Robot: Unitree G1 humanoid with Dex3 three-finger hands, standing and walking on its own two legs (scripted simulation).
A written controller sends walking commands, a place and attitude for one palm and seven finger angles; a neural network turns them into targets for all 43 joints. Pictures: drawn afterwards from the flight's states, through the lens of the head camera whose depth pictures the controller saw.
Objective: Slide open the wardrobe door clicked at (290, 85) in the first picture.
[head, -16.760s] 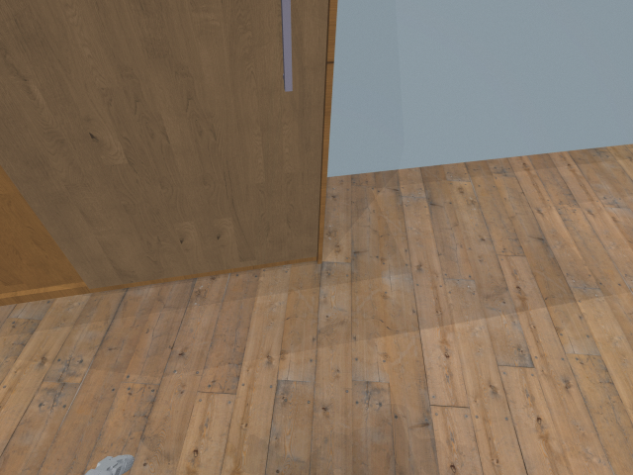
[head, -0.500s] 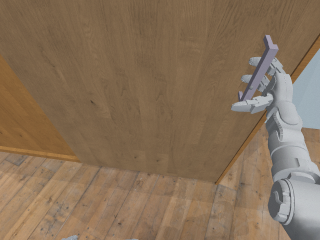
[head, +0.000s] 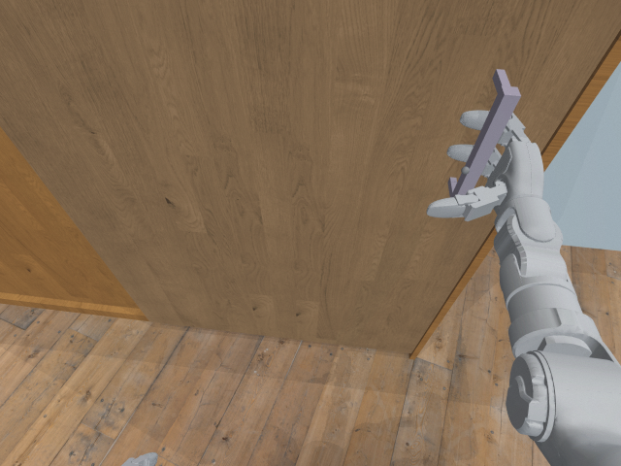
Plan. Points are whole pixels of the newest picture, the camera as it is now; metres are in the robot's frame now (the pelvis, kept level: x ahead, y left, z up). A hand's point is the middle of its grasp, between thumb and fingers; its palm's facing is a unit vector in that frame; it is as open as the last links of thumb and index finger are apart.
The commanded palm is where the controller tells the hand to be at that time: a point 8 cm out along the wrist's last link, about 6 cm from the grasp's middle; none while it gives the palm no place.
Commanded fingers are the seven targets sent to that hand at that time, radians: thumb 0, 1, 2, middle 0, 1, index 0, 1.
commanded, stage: grip the handle and tug to test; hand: right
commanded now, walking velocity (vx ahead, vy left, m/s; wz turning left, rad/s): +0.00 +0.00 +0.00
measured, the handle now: (475, 149) +0.52 -0.15 +0.14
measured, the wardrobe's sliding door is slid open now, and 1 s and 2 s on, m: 0.00 0.00 0.00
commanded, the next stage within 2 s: tug the door sideways, standing still in 1.50 s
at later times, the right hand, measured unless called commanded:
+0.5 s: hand (473, 175) +0.46 -0.14 +0.14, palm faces -0.01 +1.00 +0.01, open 9.8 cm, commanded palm +0.44 -0.19 +0.14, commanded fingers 0.00 -0.53 -0.74 0.41 1.35 0.41 1.35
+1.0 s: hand (462, 170) +0.47 -0.12 +0.14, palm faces -0.02 +1.00 -0.01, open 5.2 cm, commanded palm +0.44 -0.18 +0.14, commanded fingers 0.00 -0.90 -0.90 0.45 1.40 0.45 1.40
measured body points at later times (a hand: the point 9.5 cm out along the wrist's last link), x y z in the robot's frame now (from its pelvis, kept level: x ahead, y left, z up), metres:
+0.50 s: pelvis -0.01 +0.00 +0.00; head +0.04 +0.00 +0.45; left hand +0.05 +0.27 -0.12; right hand +0.46 -0.19 +0.14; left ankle +0.00 +0.13 -0.72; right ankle +0.01 -0.13 -0.72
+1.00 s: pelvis +0.00 +0.00 +0.00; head +0.04 +0.01 +0.45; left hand +0.05 +0.26 -0.12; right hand +0.46 -0.18 +0.15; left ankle +0.00 +0.13 -0.72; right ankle +0.01 -0.13 -0.72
